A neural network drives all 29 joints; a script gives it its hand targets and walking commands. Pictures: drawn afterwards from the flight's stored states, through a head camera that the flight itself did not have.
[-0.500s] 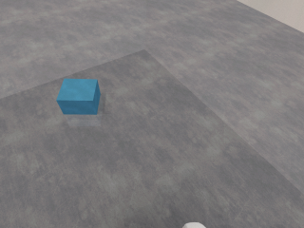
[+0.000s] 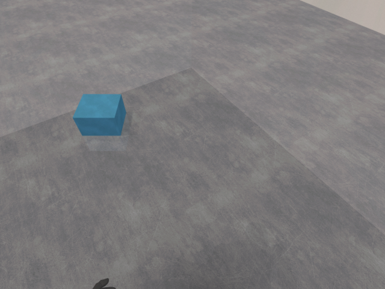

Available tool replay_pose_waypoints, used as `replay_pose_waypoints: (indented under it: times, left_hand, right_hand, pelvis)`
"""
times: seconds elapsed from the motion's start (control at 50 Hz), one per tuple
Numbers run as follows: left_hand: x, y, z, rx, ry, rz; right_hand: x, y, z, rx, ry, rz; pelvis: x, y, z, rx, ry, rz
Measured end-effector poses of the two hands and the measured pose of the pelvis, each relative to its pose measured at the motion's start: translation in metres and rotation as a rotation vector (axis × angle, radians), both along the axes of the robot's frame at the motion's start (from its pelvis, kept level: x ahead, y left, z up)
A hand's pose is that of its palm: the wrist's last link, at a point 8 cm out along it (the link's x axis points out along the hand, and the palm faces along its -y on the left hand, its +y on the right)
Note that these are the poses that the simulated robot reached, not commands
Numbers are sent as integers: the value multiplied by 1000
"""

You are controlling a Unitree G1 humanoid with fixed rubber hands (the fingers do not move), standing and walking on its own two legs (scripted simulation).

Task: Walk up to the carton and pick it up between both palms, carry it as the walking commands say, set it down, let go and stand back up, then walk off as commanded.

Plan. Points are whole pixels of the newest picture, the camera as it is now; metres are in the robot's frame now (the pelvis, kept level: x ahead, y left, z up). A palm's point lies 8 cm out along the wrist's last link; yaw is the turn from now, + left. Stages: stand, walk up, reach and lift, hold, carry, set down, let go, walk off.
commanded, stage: walk off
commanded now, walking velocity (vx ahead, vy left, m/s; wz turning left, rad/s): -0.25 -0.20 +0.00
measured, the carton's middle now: (101, 114) +1.26 +0.67 -0.68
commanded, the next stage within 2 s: stand in 0.28 s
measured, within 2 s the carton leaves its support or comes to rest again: neither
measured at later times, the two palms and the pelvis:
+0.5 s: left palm out of the picture -0.06 +0.15 -0.11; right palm out of the picture -0.08 -0.41 -0.13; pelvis -0.12 -0.12 +0.00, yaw -1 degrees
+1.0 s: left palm out of the picture -0.22 +0.26 -0.11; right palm out of the picture -0.15 -0.34 -0.12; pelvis -0.26 -0.06 +0.00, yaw +0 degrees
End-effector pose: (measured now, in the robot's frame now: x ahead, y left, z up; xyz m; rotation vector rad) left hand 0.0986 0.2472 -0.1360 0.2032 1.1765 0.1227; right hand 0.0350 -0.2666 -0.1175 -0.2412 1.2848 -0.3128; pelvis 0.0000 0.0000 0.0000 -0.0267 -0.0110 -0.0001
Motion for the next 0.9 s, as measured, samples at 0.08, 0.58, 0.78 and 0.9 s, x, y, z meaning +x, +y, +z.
replay_pose_waypoints:
  times: [0.08, 0.58, 0.78, 0.9]
  left_hand:
    - [-48, -8, -6, -36, 90, 8]
    - [-163, -110, 45, 131, 18, 0]
    - [-194, -86, 63, 227, -50, 46]
    - [-268, -38, 53, 258, 48, 96]
  right_hand:
    - [-37, -12, 19, -36, 29, -5]
    - [-137, -140, -17, 97, 2, 3]
    - [-164, -140, -23, 121, 36, 45]
    - [-156, -108, -13, 129, -57, 129]
  pelvis:
    - [-21, -10, 9, -22, -2, -7]
    - [-137, -127, 11, 60, 13, -16]
    - [-185, -120, 12, 108, 13, 2]
    - [-226, -94, 8, 110, 6, 4]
